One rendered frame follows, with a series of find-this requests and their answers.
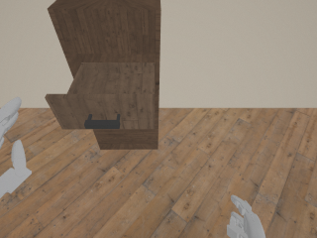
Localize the cabinet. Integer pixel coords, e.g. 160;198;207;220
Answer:
48;0;161;150

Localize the drawer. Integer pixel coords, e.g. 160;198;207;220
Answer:
45;62;156;130

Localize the robot right hand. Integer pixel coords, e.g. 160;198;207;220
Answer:
227;194;265;238

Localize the handle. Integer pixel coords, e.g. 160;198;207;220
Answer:
84;114;121;129

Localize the robot left hand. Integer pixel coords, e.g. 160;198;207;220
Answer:
0;96;32;198

